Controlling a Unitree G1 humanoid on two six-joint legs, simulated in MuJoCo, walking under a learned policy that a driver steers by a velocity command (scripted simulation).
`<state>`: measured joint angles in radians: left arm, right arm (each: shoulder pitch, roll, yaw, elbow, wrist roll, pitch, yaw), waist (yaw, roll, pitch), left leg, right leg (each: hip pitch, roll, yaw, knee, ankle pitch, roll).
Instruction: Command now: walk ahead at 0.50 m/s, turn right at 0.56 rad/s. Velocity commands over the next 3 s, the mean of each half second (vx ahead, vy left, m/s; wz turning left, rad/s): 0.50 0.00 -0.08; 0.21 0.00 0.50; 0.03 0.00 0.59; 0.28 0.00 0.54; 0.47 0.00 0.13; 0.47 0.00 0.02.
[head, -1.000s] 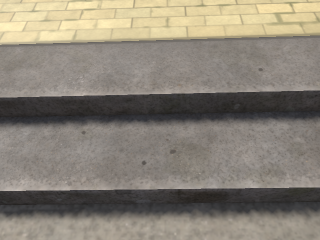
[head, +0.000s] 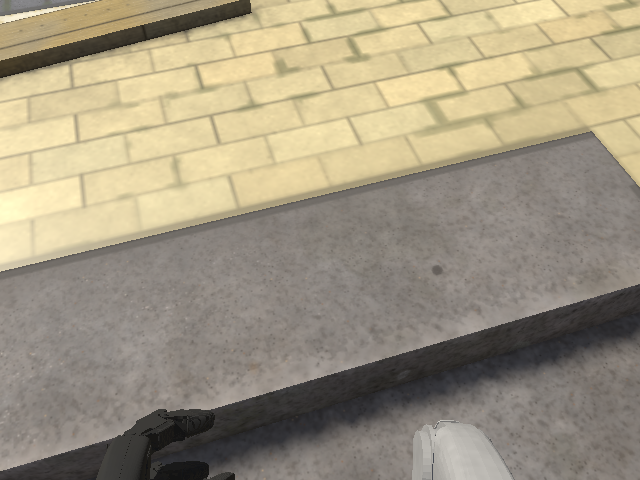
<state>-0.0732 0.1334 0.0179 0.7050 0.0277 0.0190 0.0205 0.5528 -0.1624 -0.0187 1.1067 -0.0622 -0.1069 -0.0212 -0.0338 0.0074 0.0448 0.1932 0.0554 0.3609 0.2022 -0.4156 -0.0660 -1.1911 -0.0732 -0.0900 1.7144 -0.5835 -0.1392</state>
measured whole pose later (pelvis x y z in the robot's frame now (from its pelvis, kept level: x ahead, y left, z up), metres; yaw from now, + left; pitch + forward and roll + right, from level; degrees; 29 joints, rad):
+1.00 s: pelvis +0.56 -0.13 +0.24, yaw +15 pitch +3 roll +2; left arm 0.01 0.25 -0.01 0.70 0.02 -0.12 -0.03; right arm 0.27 -0.23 -0.02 0.83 -0.01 -0.12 0.02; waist -0.07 0.02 -0.06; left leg -0.54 -0.14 -0.15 0.87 -0.38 0.03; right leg -0.57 -0.04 0.11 0.85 -0.34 0.07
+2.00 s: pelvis +0.72 -0.10 +0.29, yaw +49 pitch +3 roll +0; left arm 0.43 0.21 -0.02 0.74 0.04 -0.14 0.01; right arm 0.17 -0.25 -0.04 0.67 -0.05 -0.09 0.05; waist 0.10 0.01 -0.09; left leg -0.75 -0.01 -0.05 1.23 -0.19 0.00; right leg -0.08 0.01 -0.05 0.34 -0.33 -0.04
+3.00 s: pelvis +1.08 +0.34 +0.29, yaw +52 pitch +2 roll +0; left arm 0.27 0.24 0.05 0.82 0.01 -0.09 -0.02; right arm 0.19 -0.29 -0.06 0.77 0.01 -0.06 -0.01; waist 0.03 0.04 0.02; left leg -0.59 0.08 -0.04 1.13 -0.32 0.00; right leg -0.29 0.04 -0.06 0.39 -0.14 -0.06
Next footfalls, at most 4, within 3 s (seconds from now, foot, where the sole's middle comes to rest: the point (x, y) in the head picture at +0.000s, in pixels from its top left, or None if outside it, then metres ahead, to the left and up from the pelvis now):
0.06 right None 0.28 -0.09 -0.62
0.66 left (323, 335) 0.61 0.01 -0.49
1.00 right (460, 287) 0.70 -0.25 -0.49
1.42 left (319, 311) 0.66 0.01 -0.49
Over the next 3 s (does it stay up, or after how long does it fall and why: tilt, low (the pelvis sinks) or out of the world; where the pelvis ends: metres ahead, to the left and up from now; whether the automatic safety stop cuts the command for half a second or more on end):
stays up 1.08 0.34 0.29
